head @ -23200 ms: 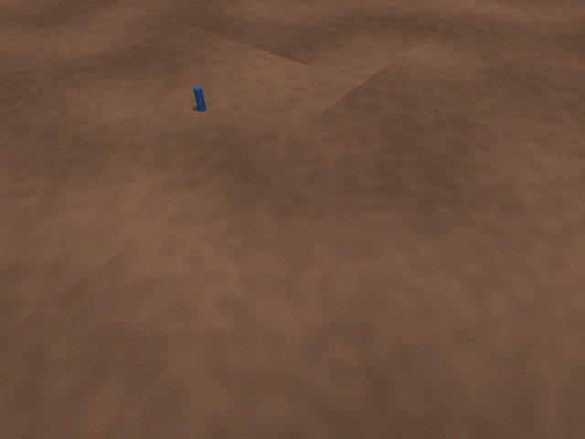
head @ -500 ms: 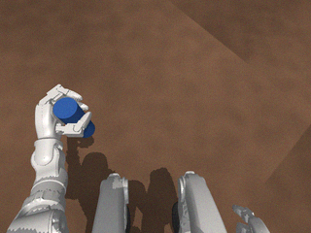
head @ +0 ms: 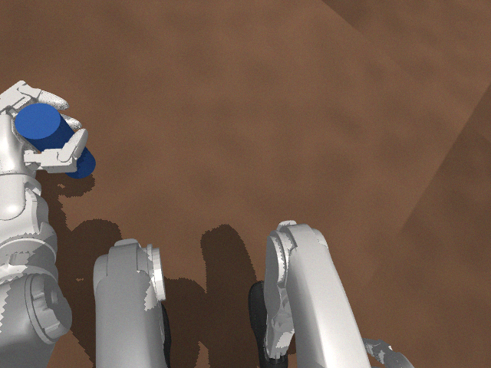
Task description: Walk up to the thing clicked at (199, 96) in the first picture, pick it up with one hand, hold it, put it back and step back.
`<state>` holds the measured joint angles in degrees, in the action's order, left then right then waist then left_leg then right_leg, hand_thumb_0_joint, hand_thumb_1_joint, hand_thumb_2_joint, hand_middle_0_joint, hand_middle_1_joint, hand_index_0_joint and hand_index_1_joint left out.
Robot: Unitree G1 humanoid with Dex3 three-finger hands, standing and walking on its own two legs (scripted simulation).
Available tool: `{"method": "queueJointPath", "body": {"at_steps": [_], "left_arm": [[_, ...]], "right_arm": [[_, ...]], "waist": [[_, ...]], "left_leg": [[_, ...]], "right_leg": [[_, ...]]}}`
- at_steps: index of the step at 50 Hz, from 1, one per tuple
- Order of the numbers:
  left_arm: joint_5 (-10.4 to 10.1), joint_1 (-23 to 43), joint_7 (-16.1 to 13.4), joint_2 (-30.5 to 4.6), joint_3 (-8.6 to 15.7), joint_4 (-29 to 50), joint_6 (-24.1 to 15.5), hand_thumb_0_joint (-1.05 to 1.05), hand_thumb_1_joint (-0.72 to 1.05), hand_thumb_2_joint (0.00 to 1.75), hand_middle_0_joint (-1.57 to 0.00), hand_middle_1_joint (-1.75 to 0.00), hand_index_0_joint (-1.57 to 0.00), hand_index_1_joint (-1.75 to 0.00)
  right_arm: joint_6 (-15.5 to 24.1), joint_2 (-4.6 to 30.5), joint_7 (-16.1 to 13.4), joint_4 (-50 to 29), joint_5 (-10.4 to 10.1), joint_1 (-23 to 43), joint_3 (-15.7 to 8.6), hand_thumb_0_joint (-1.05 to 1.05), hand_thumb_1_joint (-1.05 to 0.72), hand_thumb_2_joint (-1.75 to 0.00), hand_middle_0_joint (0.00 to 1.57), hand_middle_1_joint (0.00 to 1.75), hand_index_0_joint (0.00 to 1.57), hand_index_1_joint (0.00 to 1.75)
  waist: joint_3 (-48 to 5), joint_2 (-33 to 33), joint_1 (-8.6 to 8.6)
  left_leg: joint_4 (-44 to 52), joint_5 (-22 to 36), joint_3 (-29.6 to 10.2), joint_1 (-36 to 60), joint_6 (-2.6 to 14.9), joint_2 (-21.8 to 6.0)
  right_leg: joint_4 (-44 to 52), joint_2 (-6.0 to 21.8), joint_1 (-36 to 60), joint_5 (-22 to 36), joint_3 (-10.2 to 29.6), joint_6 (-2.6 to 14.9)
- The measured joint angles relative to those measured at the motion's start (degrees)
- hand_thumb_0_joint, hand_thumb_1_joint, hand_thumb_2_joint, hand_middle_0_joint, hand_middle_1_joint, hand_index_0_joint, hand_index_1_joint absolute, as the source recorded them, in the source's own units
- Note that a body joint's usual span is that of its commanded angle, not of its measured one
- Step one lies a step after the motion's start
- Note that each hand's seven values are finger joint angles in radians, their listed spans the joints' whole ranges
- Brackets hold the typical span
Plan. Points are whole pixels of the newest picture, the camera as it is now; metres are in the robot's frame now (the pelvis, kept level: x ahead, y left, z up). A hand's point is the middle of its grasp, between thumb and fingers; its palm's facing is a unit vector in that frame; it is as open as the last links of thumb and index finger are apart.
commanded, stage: crouch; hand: left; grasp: from the side
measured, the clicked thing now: (62, 146) +0.48 +0.25 -0.08
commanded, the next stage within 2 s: lower in 0.60 s
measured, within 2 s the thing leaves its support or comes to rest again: neither
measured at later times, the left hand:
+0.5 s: hand (75, 147) +0.50 +0.25 -0.12, palm faces +0.14 -0.99 -0.02, open 7.4 cm
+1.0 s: hand (86, 158) +0.50 +0.24 -0.18, palm faces +0.15 -0.99 -0.02, open 7.4 cm
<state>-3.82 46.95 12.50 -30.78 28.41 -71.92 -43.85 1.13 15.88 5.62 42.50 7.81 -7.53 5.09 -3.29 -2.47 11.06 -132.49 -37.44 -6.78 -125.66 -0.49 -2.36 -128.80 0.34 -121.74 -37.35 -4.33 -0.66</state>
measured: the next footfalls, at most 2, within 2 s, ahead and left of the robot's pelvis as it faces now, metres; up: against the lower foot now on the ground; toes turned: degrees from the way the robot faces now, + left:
none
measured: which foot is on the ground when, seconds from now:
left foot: down 0.00-1.00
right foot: down 0.00-1.00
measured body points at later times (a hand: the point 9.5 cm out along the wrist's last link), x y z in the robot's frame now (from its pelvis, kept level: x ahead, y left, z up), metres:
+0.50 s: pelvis +0.00 +0.00 -0.05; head +0.23 +0.09 +0.33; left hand +0.48 +0.30 -0.12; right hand +0.08 -0.28 -0.13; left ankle +0.09 +0.13 -0.32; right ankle +0.11 -0.12 -0.32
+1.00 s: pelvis +0.00 +0.01 -0.06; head +0.25 +0.12 +0.30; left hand +0.49 +0.30 -0.18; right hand +0.08 -0.27 -0.12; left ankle +0.09 +0.13 -0.32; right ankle +0.11 -0.12 -0.32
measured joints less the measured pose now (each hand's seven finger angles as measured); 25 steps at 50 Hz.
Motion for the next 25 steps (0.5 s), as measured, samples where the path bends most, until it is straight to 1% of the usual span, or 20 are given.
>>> {"method": "queueJointPath", "body": {"at_steps": [7, 13, 18, 25], "left_arm": [[0.32, 0.47, 0.61, -2.55, 2.0, -0.39, 0.35, 0.0, -0.12, 1.16, -0.86, -1.15, -0.87, -1.18], [0.76, -0.24, 0.72, -4.12, 2.94, -0.28, 0.36, 0.0, -0.12, 1.16, -0.86, -1.16, -0.86, -1.19], [0.65, -0.78, 0.66, -5.21, 3.2, 0.35, -0.23, 0.0, -0.11, 1.16, -0.85, -1.16, -0.86, -1.19], [0.89, -0.96, 0.66, -7.13, 2.4, -0.16, -0.78, 0.0, -0.11, 1.16, -0.86, -1.16, -0.86, -1.19]], "right_arm": [[-0.73, 0.57, 0.44, -0.99, 0.79, -0.34, 2.22, 0.0, -0.91, -0.9, 0.2, 0.3, 0.2, 0.3], [-1.25, 1.06, 0.83, -1.79, 1.73, 0.76, 3.8, 0.0, -0.9, -0.9, 0.2, 0.3, 0.21, 0.3], [-1.58, 1.7, 1.07, -2.32, 2.62, 2.13, 4.94, 0.0, -0.9, -0.9, 0.2, 0.3, 0.21, 0.3], [-2.05, 2.46, 1.24, -3.33, 3.54, 3.94, 6.44, 0.0, -0.9, -0.9, 0.2, 0.3, 0.21, 0.3]], "waist": [[2.04, -0.08, 1.32], [3.93, -0.86, 1.8], [5.41, -1.71, 2.01], [6.89, -2.56, 2.46]], "left_leg": [[-3.93, -0.63, -1.32, -2.65, 0.13, 0.01], [-6.61, -0.96, -2.61, -4.08, -0.07, 0.1], [-8.59, -1.16, -3.64, -4.83, -0.27, 0.22], [-10.59, -1.48, -4.9, -5.41, -0.32, 0.32]], "right_leg": [[-2.91, -0.35, -1.99, -0.24, -0.9, -0.38], [-4.89, -0.59, -3.03, -0.24, -1.85, -0.41], [-6.3, -0.77, -3.47, -0.18, -2.59, -0.46], [-7.43, -1.06, -3.58, -0.12, -3.51, -0.66]]}}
